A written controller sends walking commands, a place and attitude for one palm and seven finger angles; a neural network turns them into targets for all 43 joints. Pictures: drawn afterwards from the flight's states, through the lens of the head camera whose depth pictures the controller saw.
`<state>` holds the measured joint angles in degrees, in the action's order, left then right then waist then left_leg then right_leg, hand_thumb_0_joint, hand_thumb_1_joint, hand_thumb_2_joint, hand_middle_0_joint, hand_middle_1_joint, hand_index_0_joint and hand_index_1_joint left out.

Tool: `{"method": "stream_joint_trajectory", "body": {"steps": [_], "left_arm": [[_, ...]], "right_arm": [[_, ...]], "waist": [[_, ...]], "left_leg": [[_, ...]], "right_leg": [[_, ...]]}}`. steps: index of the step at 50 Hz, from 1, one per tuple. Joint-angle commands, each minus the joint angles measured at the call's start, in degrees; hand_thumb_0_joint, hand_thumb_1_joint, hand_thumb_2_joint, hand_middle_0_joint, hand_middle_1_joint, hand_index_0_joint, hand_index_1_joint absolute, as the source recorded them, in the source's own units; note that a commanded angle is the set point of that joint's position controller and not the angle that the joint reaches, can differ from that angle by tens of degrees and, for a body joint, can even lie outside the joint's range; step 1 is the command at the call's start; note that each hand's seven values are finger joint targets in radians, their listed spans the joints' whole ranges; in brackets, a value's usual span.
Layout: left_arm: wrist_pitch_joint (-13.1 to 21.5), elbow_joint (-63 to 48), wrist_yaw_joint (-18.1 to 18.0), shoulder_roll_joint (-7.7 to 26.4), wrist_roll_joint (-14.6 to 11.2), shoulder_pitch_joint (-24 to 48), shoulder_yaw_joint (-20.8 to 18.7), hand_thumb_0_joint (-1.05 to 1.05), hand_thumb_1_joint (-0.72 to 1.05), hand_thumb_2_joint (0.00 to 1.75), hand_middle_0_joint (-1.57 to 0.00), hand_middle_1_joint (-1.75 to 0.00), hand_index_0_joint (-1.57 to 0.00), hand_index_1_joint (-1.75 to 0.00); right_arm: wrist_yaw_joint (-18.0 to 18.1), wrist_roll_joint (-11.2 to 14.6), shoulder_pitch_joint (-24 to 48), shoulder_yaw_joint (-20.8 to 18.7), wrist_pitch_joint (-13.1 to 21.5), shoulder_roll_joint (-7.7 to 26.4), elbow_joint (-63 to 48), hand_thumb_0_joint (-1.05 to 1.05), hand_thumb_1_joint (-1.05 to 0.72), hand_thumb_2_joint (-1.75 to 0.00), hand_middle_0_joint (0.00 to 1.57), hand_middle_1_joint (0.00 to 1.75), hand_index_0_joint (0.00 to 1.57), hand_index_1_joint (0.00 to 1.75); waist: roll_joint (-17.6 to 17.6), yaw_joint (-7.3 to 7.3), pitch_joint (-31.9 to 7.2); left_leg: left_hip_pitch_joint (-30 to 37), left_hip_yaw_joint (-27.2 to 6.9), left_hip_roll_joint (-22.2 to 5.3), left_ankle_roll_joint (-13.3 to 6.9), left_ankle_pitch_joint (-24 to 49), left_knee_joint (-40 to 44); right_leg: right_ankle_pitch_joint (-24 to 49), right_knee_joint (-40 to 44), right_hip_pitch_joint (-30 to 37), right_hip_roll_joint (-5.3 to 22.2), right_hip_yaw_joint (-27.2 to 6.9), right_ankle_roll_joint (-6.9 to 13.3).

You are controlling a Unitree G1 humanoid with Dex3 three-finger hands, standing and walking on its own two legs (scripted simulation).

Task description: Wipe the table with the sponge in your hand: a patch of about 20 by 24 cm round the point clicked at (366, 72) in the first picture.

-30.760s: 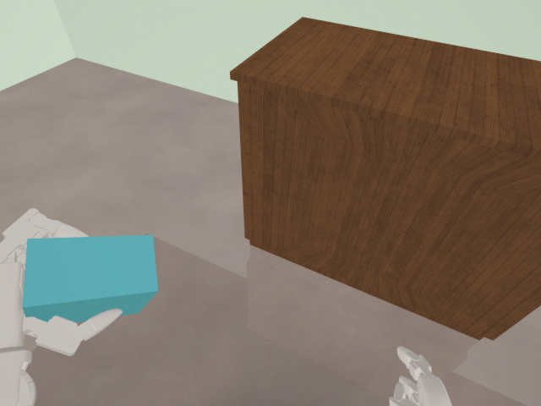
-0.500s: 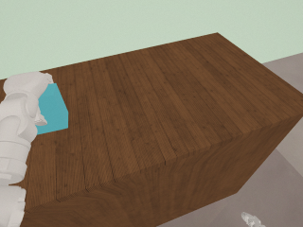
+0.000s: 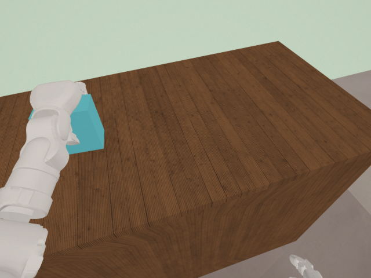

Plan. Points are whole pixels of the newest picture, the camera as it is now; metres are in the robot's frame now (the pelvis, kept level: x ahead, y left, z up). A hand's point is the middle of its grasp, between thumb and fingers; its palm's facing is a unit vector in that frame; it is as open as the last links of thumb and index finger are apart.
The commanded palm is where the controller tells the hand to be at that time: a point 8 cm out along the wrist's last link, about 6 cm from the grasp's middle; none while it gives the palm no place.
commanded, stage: slide across to the middle lane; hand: left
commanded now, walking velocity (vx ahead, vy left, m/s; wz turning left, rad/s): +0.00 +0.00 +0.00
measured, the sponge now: (74, 131) +0.39 +0.30 +0.11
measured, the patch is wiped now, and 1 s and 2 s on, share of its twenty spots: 0.60 0.80 0.85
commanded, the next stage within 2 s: wipe back along the middle lane in 0.30 s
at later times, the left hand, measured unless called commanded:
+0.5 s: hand (98, 108) +0.42 +0.24 +0.16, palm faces +0.03 -0.02 -1.00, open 10.6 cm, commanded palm +0.38 +0.24 +0.21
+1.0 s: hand (102, 122) +0.38 +0.22 +0.15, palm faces +0.07 -0.03 -1.00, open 10.6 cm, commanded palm +0.34 +0.21 +0.19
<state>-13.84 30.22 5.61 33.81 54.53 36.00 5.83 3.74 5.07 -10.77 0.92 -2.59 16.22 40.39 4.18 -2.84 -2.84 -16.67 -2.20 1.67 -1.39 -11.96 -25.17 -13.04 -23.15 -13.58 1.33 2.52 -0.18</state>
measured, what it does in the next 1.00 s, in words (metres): stands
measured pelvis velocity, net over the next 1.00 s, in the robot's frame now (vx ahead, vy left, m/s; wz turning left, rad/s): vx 0.01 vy -0.02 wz -0.02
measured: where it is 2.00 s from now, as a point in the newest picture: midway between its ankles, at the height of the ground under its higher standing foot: outside the picture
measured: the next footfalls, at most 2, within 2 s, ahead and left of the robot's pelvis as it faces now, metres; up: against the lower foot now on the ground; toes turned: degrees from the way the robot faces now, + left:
none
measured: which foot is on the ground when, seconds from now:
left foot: down 0.00-1.00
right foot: down 0.00-1.00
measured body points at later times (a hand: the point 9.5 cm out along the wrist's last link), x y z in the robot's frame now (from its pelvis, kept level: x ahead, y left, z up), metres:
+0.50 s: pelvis +0.02 -0.01 +0.00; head +0.03 -0.04 +0.45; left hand +0.41 +0.24 +0.21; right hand +0.22 -0.23 -0.11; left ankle +0.01 +0.10 -0.74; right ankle -0.01 -0.13 -0.74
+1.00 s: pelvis +0.01 -0.02 +0.00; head +0.00 -0.06 +0.45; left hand +0.37 +0.22 +0.21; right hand +0.23 -0.23 -0.09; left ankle +0.01 +0.10 -0.74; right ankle -0.01 -0.13 -0.74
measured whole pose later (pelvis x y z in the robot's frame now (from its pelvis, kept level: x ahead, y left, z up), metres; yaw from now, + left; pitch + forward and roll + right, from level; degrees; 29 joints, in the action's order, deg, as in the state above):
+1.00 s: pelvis +0.01 -0.02 +0.00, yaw -1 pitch +2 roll +0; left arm -30.1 14.2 6.4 26.0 55.4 28.2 12.7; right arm 2.4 5.0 -2.9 3.4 -4.2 15.3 37.7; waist 5.2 -4.0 -4.1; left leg -13.6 -1.6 0.7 -0.1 -13.6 -25.6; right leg -15.7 -26.1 -12.1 0.4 1.8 0.8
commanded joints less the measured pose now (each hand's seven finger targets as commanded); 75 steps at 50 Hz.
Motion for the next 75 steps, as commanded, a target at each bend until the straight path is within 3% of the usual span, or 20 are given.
{"method": "stream_joint_trajectory", "body": {"steps": [1, 10, 12, 14, 17, 18, 22, 25, 32, 33, 37, 41, 42, 45, 52, 53, 66, 67, 69, 75], "left_arm": [[-2.3, -11.6, -1.7, 9.8, 0.8, 28.8, -1.3, 0.0, 0.1, 1.3, -1.2, -1.6, -1.2, -1.6], [-6.9, -12.4, -2.3, 7.6, 2.3, 29.4, -1.0, 0.0, 0.1, 1.3, -1.2, -1.6, -1.2, -1.6], [-8.2, -12.5, -2.8, 10.8, 2.5, 28.1, -4.3, 0.0, 0.1, 1.3, -1.2, -1.6, -1.2, -1.6], [-9.1, -13.4, -2.8, 6.5, 2.7, 30.0, -0.4, 0.0, 0.1, 1.3, -1.2, -1.6, -1.2, -1.6], [-10.4, -13.8, -2.3, 8.7, 2.3, 27.6, -3.0, 0.0, 0.1, 1.3, -1.2, -1.6, -1.2, -1.6], [-10.8, -14.7, -1.8, 5.1, 2.1, 27.8, 0.3, 0.0, 0.1, 1.3, -1.2, -1.6, -1.2, -1.6], [-11.5, -17.3, -0.7, 5.9, 1.9, 23.6, -1.3, 0.0, 0.1, 1.3, -1.2, -1.6, -1.2, -1.6], [-12.1, -18.0, 0.4, 3.8, 1.5, 18.3, 0.1, 0.0, 0.1, 1.3, -1.2, -1.6, -1.2, -1.6], [-13.7, -23.8, 0.7, 3.7, 0.6, 14.4, -0.3, 0.0, 0.1, 1.3, -1.2, -1.6, -1.2, -1.6], [-14.0, -23.4, 0.7, 1.4, 0.6, 12.9, 1.7, 0.0, 0.1, 1.3, -1.2, -1.6, -1.2, -1.6], [-15.2, -24.7, 0.5, 3.1, -0.2, 9.2, -0.6, 0.0, 0.1, 1.3, -1.2, -1.6, -1.2, -1.6], [-16.6, -22.3, 0.9, 0.3, -0.4, 8.2, 2.3, 0.0, 0.1, 1.3, -1.2, -1.6, -1.2, -1.6], [-16.8, -22.5, 0.8, 2.6, -0.1, 8.6, 0.4, 0.0, 0.1, 1.3, -1.2, -1.6, -1.2, -1.6], [-17.0, -22.0, 1.1, -0.2, 0.1, 7.3, 3.1, 0.0, 0.1, 1.3, -1.2, -1.6, -1.2, -1.6], [-17.3, -20.3, 1.7, 1.6, 0.1, 3.9, 1.2, 0.0, 0.1, 1.3, -1.2, -1.6, -1.2, -1.6], [-17.3, -20.7, 1.9, -0.9, 0.2, 4.3, 3.7, 0.0, 0.1, 1.3, -1.2, -1.6, -1.2, -1.6], [-20.0, -33.2, 2.3, -3.5, -2.1, -11.8, 3.4, 0.0, 0.1, 1.3, -1.2, -1.6, -1.2, -1.6], [-20.6, -33.9, 2.2, -1.5, -2.1, -12.8, 1.4, 0.0, 0.1, 1.3, -1.2, -1.6, -1.2, -1.6], [-21.4, -35.5, 2.2, -4.5, -2.2, -12.7, 4.3, 0.0, 0.1, 1.3, -1.2, -1.6, -1.2, -1.6], [-22.2, -40.4, 1.5, -5.6, -2.6, -17.5, 4.7, 0.0, 0.1, 1.3, -1.2, -1.6, -1.2, -1.6]], "right_arm": [[0.1, -0.2, 7.8, -1.7, 3.8, 6.6, -8.6, 0.0, -0.9, -0.9, 0.2, 0.3, 0.2, 0.3], [-0.5, -1.0, 10.5, -0.8, 3.8, 5.6, -9.2, 0.0, -0.9, -0.9, 0.2, 0.3, 0.2, 0.3], [-0.6, -1.3, 11.6, -0.4, 3.5, 5.9, -9.5, 0.0, -0.9, -0.9, 0.2, 0.3, 0.2, 0.3], [-0.8, -1.2, 11.5, -0.4, 3.4, 5.4, -9.4, 0.0, -0.9, -0.9, 0.2, 0.3, 0.2, 0.3], [-0.8, -1.3, 12.4, -0.4, 3.2, 5.7, -9.8, 0.0, -0.9, -0.9, 0.2, 0.3, 0.2, 0.3], [-0.9, -1.3, 12.4, -0.4, 3.2, 5.2, -9.9, 0.0, -0.9, -0.9, 0.2, 0.3, 0.2, 0.3], [-1.0, -1.4, 13.0, -0.5, 3.0, 5.4, -10.8, 0.0, -0.9, -0.9, 0.2, 0.3, 0.2, 0.3], [-1.4, -1.2, 12.9, -0.6, 2.3, 5.4, -10.7, 0.0, -0.9, -0.9, 0.2, 0.3, 0.2, 0.3], [-1.6, -0.7, 15.6, -0.4, 2.0, 5.4, -11.9, 0.0, -0.9, -0.9, 0.2, 0.3, 0.2, 0.3], [-1.6, -0.8, 14.8, -0.5, 2.0, 5.2, -11.9, 0.0, -0.9, -0.9, 0.2, 0.3, 0.2, 0.3], [-1.6, -0.6, 16.8, -0.3, 1.7, 5.4, -12.1, 0.0, -0.9, -0.9, 0.2, 0.3, 0.2, 0.3], [-1.4, -0.3, 17.1, 0.1, 1.2, 5.1, -11.5, 0.0, -0.9, -0.9, 0.2, 0.3, 0.2, 0.3], [-1.2, -0.2, 17.8, 0.2, 1.3, 5.4, -11.6, 0.0, -0.9, -0.9, 0.2, 0.3, 0.2, 0.3], [-1.1, -0.3, 17.6, 0.3, 1.3, 5.1, -11.8, 0.0, -0.9, -0.9, 0.2, 0.3, 0.2, 0.3], [-0.9, -0.2, 18.3, 0.6, 1.0, 5.3, -12.3, 0.0, -0.9, -0.9, 0.2, 0.3, 0.2, 0.3], [-0.8, -0.2, 17.9, 0.6, 1.0, 5.1, -12.3, 0.0, -0.9, -0.9, 0.2, 0.3, 0.2, 0.3], [-2.7, 0.0, 19.8, 0.4, 0.2, 4.8, -14.8, 0.0, -0.9, -0.9, 0.2, 0.3, 0.2, 0.3], [-2.7, 0.0, 20.7, 0.4, 0.2, 5.1, -15.0, 0.0, -0.9, -0.9, 0.2, 0.3, 0.2, 0.3], [-2.9, 0.2, 20.5, 0.6, 0.0, 4.6, -15.0, 0.0, -0.9, -0.9, 0.2, 0.3, 0.2, 0.3], [-3.4, 0.1, 21.1, 0.5, -0.2, 4.3, -15.4, 0.0, -0.9, -0.9, 0.2, 0.3, 0.2, 0.3]], "waist": [[-0.6, 1.46, -16.6], [-2.1, -0.06, -19.4], [-2.3, -1.24, -19.9], [-2.4, -0.23, -20.9], [-3.0, -1.02, -22.2], [-2.9, -0.41, -22.2], [-3.6, -1.33, -22.6], [-5.9, -0.94, -20.4], [-3.6, -1.62, -18.0], [-4.4, -1.56, -18.6], [-5.3, -2.19, -16.9], [-7.2, -1.46, -13.0], [-5.9, -1.7, -13.4], [-6.1, -1.57, -13.6], [-6.7, -1.81, -11.6], [-6.5, -1.26, -11.8], [-7.9, -2.86, -11.7], [-7.2, -3.33, -11.9], [-7.7, -2.67, -10.1], [-7.9, -3.03, -11.1]], "left_leg": [[11.0, -1.0, 0.6, -0.1, 12.2, 2.8], [12.0, -0.2, 0.3, 0.6, 20.5, 1.3], [10.9, -0.2, 0.3, 0.7, 21.6, 1.7], [11.9, 0.3, 0.3, 0.7, 23.5, 0.8], [11.7, 0.5, 0.4, 0.5, 25.0, 0.6], [12.3, 0.8, 0.6, 0.4, 26.4, 0.0], [12.6, 0.6, 0.5, -0.1, 28.1, -0.5], [11.4, 1.2, 0.5, -0.4, 26.3, -0.8], [10.8, 1.2, 0.4, -0.4, 22.2, 0.1], [10.9, 1.3, 0.6, -0.5, 22.8, -0.3], [9.8, 1.6, 0.5, -0.5, 19.4, 0.4], [8.1, 2.0, 0.5, -0.4, 15.2, 1.0], [8.6, 1.6, 0.2, -0.4, 14.2, 1.5], [8.5, 2.0, 0.5, -0.5, 13.9, 1.1], [7.3, 1.8, 0.2, -0.6, 10.6, 1.3], [7.3, 2.1, 0.3, -0.6, 10.8, 1.1], [6.3, 2.5, 0.0, -0.6, 15.7, -1.1], [6.5, 2.1, -0.3, -0.5, 15.5, -0.8], [6.3, 2.2, -0.4, -0.4, 15.5, -0.9], [6.9, 2.0, -0.6, -0.3, 15.7, -1.5]], "right_leg": [[8.6, 2.0, 1.7, -2.5, 0.6, 4.7], [15.3, 0.4, 4.2, -2.3, 1.0, 4.9], [16.7, 0.2, 5.8, -2.3, 0.6, 5.3], [18.7, -0.5, 5.6, -2.1, 1.0, 4.9], [21.8, -0.8, 7.6, -2.0, 0.5, 4.9], [23.0, -1.1, 7.6, -1.9, 0.8, 4.6], [25.2, -1.3, 8.2, -2.0, 0.4, 4.7], [25.9, -1.4, 8.3, -1.8, 0.6, 4.0], [22.0, -1.4, 7.2, -2.0, 0.2, 4.3], [22.2, -1.8, 7.6, -2.0, 0.7, 4.2], [21.4, -1.3, 7.8, -1.9, 0.0, 4.1], [17.3, -0.5, 5.7, -1.8, 0.3, 3.5], [15.4, -0.4, 5.4, -1.9, -0.1, 3.9], [15.1, -0.4, 5.6, -1.8, 0.1, 3.6], [11.9, 0.1, 4.5, -1.8, -0.6, 3.6], [11.9, -0.1, 4.6, -1.8, -0.1, 3.4], [20.0, -2.7, 6.4, -1.9, -0.3, 2.8], [19.2, -3.0, 6.3, -2.1, -0.6, 3.3], [18.4, -3.0, 5.1, -2.2, 0.0, 3.0], [18.4, -3.7, 5.1, -2.5, -0.1, 3.2]]}}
